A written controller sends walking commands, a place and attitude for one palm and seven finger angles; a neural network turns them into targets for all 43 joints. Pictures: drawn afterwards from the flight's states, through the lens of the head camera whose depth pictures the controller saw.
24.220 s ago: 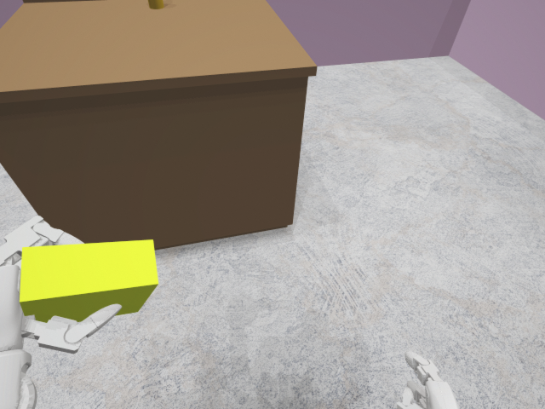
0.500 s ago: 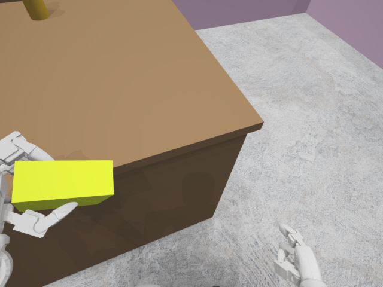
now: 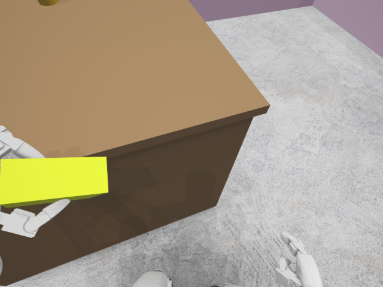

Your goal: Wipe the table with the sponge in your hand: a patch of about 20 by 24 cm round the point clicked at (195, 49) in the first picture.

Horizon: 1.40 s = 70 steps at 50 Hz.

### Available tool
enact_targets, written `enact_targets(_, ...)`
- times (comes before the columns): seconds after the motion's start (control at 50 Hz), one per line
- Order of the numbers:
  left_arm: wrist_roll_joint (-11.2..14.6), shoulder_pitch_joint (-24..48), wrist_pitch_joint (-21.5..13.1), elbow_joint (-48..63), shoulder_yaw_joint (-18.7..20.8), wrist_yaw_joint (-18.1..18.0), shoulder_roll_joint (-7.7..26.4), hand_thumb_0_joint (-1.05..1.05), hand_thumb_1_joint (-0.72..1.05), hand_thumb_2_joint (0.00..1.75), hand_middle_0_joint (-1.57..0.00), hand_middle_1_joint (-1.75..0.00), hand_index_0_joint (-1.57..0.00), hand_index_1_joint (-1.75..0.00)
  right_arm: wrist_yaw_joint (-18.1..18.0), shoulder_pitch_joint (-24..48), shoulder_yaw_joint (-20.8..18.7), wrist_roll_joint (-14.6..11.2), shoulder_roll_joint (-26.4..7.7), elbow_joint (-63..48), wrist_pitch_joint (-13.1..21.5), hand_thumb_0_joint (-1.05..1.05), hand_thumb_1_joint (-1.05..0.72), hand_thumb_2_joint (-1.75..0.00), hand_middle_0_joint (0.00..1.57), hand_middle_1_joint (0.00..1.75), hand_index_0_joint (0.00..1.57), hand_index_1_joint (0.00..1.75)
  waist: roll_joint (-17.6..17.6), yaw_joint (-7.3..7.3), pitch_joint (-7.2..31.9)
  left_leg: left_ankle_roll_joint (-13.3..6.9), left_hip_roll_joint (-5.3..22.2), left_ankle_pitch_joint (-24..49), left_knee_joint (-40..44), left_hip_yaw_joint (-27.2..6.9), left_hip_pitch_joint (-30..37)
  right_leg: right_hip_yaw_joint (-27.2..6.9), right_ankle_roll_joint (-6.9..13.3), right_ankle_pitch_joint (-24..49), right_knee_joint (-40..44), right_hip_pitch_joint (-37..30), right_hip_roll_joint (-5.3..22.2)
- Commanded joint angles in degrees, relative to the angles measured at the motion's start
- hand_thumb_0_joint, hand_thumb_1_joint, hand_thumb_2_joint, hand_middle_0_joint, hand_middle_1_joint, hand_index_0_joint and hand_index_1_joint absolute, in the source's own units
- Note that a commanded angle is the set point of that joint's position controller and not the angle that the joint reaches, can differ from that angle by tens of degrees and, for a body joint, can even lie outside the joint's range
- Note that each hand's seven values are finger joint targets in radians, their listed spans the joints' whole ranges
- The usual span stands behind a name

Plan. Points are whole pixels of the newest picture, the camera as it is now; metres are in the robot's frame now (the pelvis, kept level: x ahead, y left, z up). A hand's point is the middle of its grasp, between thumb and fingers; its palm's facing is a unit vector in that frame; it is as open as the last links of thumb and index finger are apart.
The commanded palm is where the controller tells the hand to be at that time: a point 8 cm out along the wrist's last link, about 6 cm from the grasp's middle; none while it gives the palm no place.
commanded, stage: step back with the hand held close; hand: left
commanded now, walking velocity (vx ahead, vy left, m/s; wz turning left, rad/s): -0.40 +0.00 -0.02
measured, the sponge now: (69, 182) +0.24 +0.22 +0.14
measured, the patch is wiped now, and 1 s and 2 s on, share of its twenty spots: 0.05 0.05 0.05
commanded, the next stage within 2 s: stop stepping back and stand still in 1.10 s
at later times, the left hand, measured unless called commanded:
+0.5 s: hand (42, 218) +0.18 +0.22 +0.17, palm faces +0.28 -0.86 -0.42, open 9.5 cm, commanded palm +0.11 +0.26 +0.19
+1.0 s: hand out of the picture +0.05 +0.18 +0.17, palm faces +0.28 -0.85 -0.45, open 9.5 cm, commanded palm +0.00 +0.22 +0.19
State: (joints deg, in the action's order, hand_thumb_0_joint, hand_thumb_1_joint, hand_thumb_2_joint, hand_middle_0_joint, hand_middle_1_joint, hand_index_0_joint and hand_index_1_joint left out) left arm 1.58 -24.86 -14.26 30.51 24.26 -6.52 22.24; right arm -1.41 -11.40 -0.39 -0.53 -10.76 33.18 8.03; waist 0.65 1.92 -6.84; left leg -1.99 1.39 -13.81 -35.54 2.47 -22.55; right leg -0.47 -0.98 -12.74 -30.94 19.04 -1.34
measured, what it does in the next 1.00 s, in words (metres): walks backwards: right foot, then left foot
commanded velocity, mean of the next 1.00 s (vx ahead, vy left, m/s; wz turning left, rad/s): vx -0.40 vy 0.00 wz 0.03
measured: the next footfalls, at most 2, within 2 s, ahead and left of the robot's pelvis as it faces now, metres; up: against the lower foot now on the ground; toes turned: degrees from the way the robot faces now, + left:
right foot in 0.32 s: -0.05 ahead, -0.12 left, +0.00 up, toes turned -1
left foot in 0.48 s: +0.02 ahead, +0.08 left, +0.00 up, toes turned -1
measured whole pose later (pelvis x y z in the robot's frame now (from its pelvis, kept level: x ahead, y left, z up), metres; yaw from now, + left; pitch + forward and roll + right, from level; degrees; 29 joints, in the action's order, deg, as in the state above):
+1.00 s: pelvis -0.18 -0.04 +0.02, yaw -5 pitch +5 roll +2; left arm 1.7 -29.5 -13.2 28.7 20.5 -6.4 21.0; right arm -2.4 -12.0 -0.7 0.7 -11.0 36.9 5.7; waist 2.9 1.5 -0.8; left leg 2.2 -2.6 -21.4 -43.6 2.0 -25.4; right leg 0.7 2.3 -11.7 -23.3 16.1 0.5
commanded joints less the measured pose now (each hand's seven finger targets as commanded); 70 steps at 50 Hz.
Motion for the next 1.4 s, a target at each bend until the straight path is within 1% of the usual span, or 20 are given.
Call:
enact_targets(0.0,1.24,2.59,-3.92,11.98,2.92,-0.72,8.23,0.0,0.1,1.3,-1.2,-1.6,-1.2,-1.6,-0.16,2.74,-3.45,0.14,-7.38,-8.1,2.86,0.0,-0.9,-0.9,0.2,0.3,0.2,0.3,1.52,-1.08,15.91,2.81,0.5,7.34,2.07,-2.18,9.24,-9.99,4.63,16.0,7.72,-2.05,8.74)
enact_targets(0.18,1.78,1.95,-5.09,13.44,7.96,-0.09,10.12,0.0,0.1,1.3,-1.2,-1.6,-1.2,-1.6,-1.54,4.8,-3.18,0.86,-7.09,-9.87,2.04,0.0,-0.9,-0.9,0.2,0.3,0.2,0.3,-12.8,-0.43,14.23,-6.21,16.34,-6.48,21.73,-15.5,-6.04,-0.89,1.16,-10.59,-16.76,-9.23,-1.83)
enact_targets(0.28,1.66,3.42,-4.62,13.72,3.31,-0.04,7.44,0.0,0.1,1.3,-1.2,-1.6,-1.2,-1.6,0.32,4.39,-2.76,1.12,-7.76,-7.28,3.02,0.0,-0.9,-0.9,0.2,0.3,0.2,0.3,-10.56,0.24,16.78,-3.3,12.41,15.97,10.55,-10.79,11.77,-0.82,0.72,-1.77,8.05,-5.88,0.64)
enact_targets(0.36,0.86,7.32,-4.24,11.21,2.34,0.08,8.38,0.0,0.1,1.3,-1.2,-1.6,-1.2,-1.6,0.53,3.63,-3.92,-0.17,-6.74,-7.72,1.21,0.0,-0.9,-0.9,0.2,0.3,0.2,0.3,9.92,-1.8,16.97,2.95,-1.04,9.58,-3.2,2.37,14.7,-9.73,0.75,30.56,14.52,0.69,11.11)
enact_targets(0.42,0.77,0.83,-4.99,10.97,5.37,-0.14,11.48,0.0,0.1,1.3,-1.2,-1.6,-1.2,-1.6,-0.28,5.9,-2.18,0.53,-4.53,-8.17,0.5,0.0,-0.9,-0.9,0.2,0.3,0.2,0.3,3.49,-0.59,14.13,2.71,-1.43,-0.71,-2.63,-1.75,4.6,-10.61,4.87,33.78,11.26,-3.62,14.19)
enact_targets(0.48,1.63,0.02,-4.85,12.8,6.16,0.09,11.73,0.0,0.1,1.3,-1.2,-1.6,-1.2,-1.6,-1.11,3.76,-2.18,0.2,-5.87,-8.37,-0.91,0.0,-0.9,-0.9,0.2,0.3,0.2,0.3,-3.48,-1.42,18.4,1.88,2.42,34.0,12.84,-3.55,13.59,-1.23,-0.26,31.08,3.44,-7.33,3.19)
enact_targets(0.52,2.91,-2.92,-5.15,15.17,6.68,0.45,12.35,0.0,0.1,1.3,-1.2,-1.6,-1.2,-1.6,-0.77,2.99,-2.81,0.41,-6.07,-9.55,-0.68,0.0,-0.9,-0.9,0.2,0.3,0.2,0.3,-12.13,-1.42,25.25,-1.79,11.09,54.25,12.61,-11.59,24.44,-0.05,-0.26,0.71,-7.93,0.42,-0.84)
enact_targets(0.56,3.55,-5.51,-4.61,15.73,7.19,0.87,11.64,0.0,0.1,1.3,-1.2,-1.6,-1.2,-1.6,-0.31,3.75,-3.1,1.55,-5.99,-9.62,1.4,0.0,-0.9,-0.9,0.2,0.3,0.2,0.3,-16.95,-0.1,23.8,-5.5,15.28,41.71,16.96,-14.51,18.83,-2.43,1.06,-19.18,-19.4,1.76,-2.31)
enact_targets(0.6,3.25,-6.9,-3.55,15.46,5.4,-0.05,9.1,0.0,0.1,1.3,-1.2,-1.6,-1.2,-1.6,0.04,1.64,-3.63,1.17,-6.84,-8.21,2.57,0.0,-0.9,-0.9,0.2,0.3,0.2,0.3,-10.27,-0.63,21.11,-7.37,15.65,40.04,15.85,-12.74,19.89,-2.6,0.84,-14.33,-19.28,5.06,-0.78)
enact_targets(0.76,3.38,-2.48,-2.03,13.83,6.74,-0.64,11.36,0.0,0.1,1.3,-1.2,-1.6,-1.2,-1.6,-0.55,5.13,-3.51,1.15,-7.8,-7.79,2.47,0.0,-0.9,-0.9,0.2,0.3,0.2,0.3,-11.15,-0.09,15.88,-1.96,9.13,-10.01,21.88,-8.6,0.09,3.65,2.0,-6.42,7.14,-13.64,-0.58)
enact_targets(0.8,3.21,-1.15,-3.1,13.29,6.37,-0.05,12.01,0.0,0.1,1.3,-1.2,-1.6,-1.2,-1.6,-0.08,4.52,-3.47,0.75,-7.23,-7.67,1.49,0.0,-0.9,-0.9,0.2,0.3,0.2,0.3,-2.51,-0.29,13.23,2.66,2.53,-8.32,9.55,-1.52,4.55,-0.88,3.36,-4.68,18.91,-5.85,4.91)
enact_targets(0.84,2.22,-0.39,-2.22,9.72,3.31,0.07,9.67,0.0,0.1,1.3,-1.2,-1.6,-1.2,-1.6,-0.19,3.88,-4.92,-0.1,-7.83,-7.17,1.37,0.0,-0.9,-0.9,0.2,0.3,0.2,0.3,16.59,-0.01,9.42,5.14,-6.76,-8.47,-23.76,-1.87,2.62,-20.84,10.96,-13.09,27.22,13.59,22.28)
enact_targets(0.9,0.58,-1.27,-1.96,8.38,3.51,-1.09,9.92,0.0,0.1,1.3,-1.2,-1.6,-1.2,-1.6,-0.77,6.66,-1.22,1.31,-3.71,-6.06,0.77,0.0,-0.9,-0.9,0.2,0.3,0.2,0.3,5.59,-1.2,11.48,4.7,-2.86,-10.08,-15.99,-2.1,-5.29,-6.6,9.48,20.24,14.13,-3.73,15.94)
enact_targets(0.96,0.44,3.31,-2.58,8.45,2.87,-2.05,10.2,0.0,0.1,1.3,-1.2,-1.6,-1.2,-1.6,-2.04,6.03,-1.34,0.92,-4.35,-5.47,0.87,0.0,-0.9,-0.9,0.2,0.3,0.2,0.3,5.95,-1.46,13.59,3.42,-2.75,-6.56,3.53,-1.21,-0.18,-7.51,7.11,33.78,9.92,-11.65,14.91)
enact_targets(1.04,1.23,2.82,-5.19,13.23,3.97,-1.37,11.25,0.0,0.1,1.3,-1.2,-1.6,-1.2,-1.6,-1.83,0.86,-3.99,-0.19,-8.43,-7.0,0.88,0.0,-0.9,-0.9,0.2,0.3,0.2,0.3,-4.54,-0.96,19.22,-0.84,7.74,31.43,14.42,-7.18,16.01,-1.02,-0.83,14.48,3.21,-5.56,4.4)
enact_targets(1.1,2.06,-3.03,-4.6,15.46,5.53,-0.5,12.16,0.0,0.1,1.3,-1.2,-1.6,-1.2,-1.6,-1.1,2.15,-3.57,1.03,-7.33,-9.22,0.89,0.0,-0.9,-0.9,0.2,0.3,0.2,0.3,-15.22,-1.27,20.86,-3.23,11.42,46.97,13.82,-12.27,14.14,0.92,0.45,0.06,-6.76,-2.86,1.28)
enact_targets(1.18,2.26,-6.68,-4.94,15.18,5.54,-0.19,9.88,0.0,0.1,1.3,-1.2,-1.6,-1.2,-1.6,-0.15,1.43,-4.11,1.26,-7.53,-7.34,3.54,0.0,-0.9,-0.9,0.2,0.3,0.2,0.3,-11.79,-1.06,18.67,-5.02,13.82,40.28,12.53,-12.79,12.88,-0.19,1.09,-7.35,-5.02,-1.12,1.05)
enact_targets(1.24,1.76,-7.06,-3.65,11.95,6.04,-0.9,10.17,0.0,0.1,1.3,-1.2,-1.6,-1.2,-1.6,-0.12,2.43,-3.77,0.63,-8.87,-8.16,2.59,0.0,-0.9,-0.9,0.2,0.3,0.2,0.3,-9.08,-0.68,18.08,-2.1,9.11,13.47,9.64,-9.06,5.14,0.61,0.61,2.28,7.91,-12.75,2.3)
enact_targets(1.3,2.41,-3.52,-1.2,6.99,3.21,-1.4,8.33,0.0,0.1,1.3,-1.2,-1.6,-1.2,-1.6,-1.09,1.75,-4.16,-0.59,-8.55,-8.46,1.75,0.0,-0.9,-0.9,0.2,0.3,0.2,0.3,9.88,-1.29,12.53,2.92,-2.98,-9.25,-8.52,-3.2,0.31,-22.72,6.19,-11.84,21.91,-3.16,17.89)
enact_targets(1.38,0.63,4.85,-0.11,5.55,0.86,-2.44,7.76,0.0,0.1,1.3,-1.2,-1.6,-1.2,-1.6,-2.09,3.93,-1.63,0.2,-6.6,-6.96,0.84,0.0,-0.9,-0.9,0.2,0.3,0.2,0.3,5.02,-1.98,9.13,1.83,-0.89,-7.63,-7.75,-3.81,2.99,-15.59,8.16,-19.92,20.53,-0.06,16.88)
